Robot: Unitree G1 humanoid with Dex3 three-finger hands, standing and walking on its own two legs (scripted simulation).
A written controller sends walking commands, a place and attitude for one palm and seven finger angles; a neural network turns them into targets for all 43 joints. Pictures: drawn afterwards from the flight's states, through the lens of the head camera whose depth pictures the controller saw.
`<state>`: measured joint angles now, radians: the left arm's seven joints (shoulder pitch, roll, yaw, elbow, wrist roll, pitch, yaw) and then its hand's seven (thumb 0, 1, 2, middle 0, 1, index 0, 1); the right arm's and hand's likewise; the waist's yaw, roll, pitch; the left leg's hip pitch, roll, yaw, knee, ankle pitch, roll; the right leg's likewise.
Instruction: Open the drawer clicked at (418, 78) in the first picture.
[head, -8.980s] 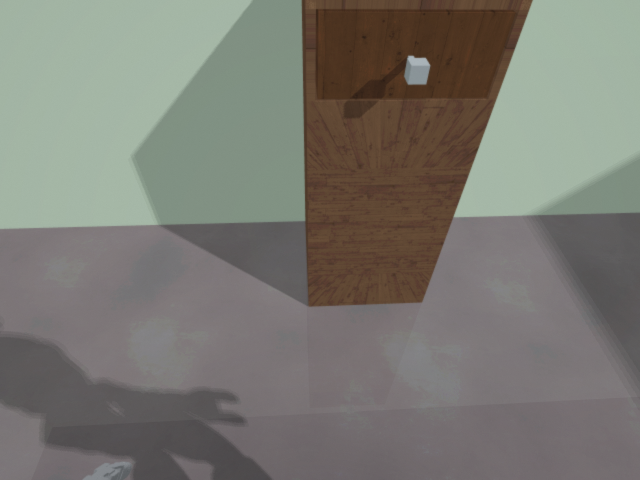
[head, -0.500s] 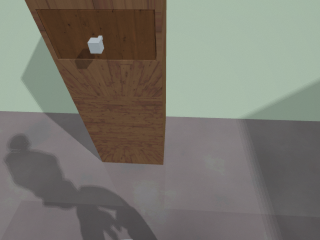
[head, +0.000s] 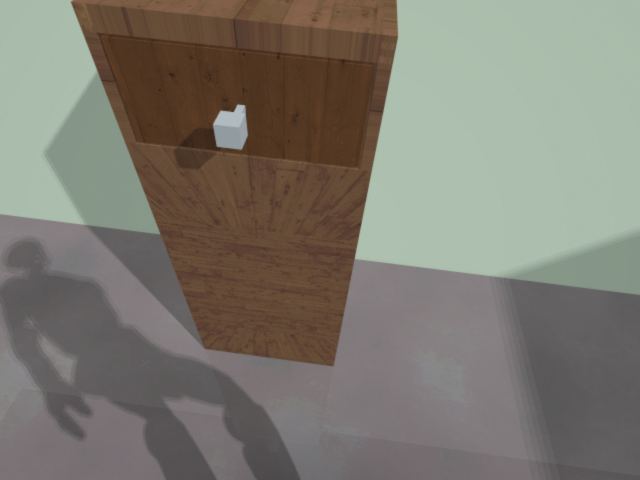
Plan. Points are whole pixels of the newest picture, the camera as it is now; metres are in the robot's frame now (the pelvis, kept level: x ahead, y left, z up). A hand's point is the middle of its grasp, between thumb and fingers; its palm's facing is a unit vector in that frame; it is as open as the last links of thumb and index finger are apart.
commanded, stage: come to a stop and stand still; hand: left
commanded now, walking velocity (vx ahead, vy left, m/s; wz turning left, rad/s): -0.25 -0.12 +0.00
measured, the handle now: (234, 122) +0.56 +0.18 +0.15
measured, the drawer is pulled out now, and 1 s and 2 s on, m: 0.00 0.00 0.00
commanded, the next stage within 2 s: look again from close up in 0.94 s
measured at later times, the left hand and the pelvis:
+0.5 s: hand out of the picture +0.05 +0.12 -0.15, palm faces +0.07 -0.96 -0.28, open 7.3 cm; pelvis -0.02 -0.07 +0.00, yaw +1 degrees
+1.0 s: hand out of the picture -0.04 +0.14 -0.18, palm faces +0.05 -0.98 -0.18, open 7.3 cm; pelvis -0.03 -0.04 +0.00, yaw +1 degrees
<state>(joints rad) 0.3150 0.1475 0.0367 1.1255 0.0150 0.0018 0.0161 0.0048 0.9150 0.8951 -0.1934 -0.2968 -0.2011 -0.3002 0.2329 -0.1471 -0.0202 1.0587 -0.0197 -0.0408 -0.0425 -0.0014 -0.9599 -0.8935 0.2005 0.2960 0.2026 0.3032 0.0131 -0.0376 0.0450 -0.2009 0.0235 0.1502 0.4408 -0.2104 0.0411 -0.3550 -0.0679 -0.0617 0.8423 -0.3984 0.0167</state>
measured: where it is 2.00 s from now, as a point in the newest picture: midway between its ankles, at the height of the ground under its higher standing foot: outside the picture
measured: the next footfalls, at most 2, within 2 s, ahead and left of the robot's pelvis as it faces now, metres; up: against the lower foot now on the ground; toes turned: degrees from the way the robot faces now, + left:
right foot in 0.22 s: +0.06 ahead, -0.15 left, +0.00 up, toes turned -6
left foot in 0.74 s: -0.04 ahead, +0.07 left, +0.00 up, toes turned +2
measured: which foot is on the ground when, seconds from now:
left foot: down 0.00-0.24, up 0.26-0.72, down 0.74-1.00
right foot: up 0.00-0.20, down 0.22-0.74, up 0.76-1.00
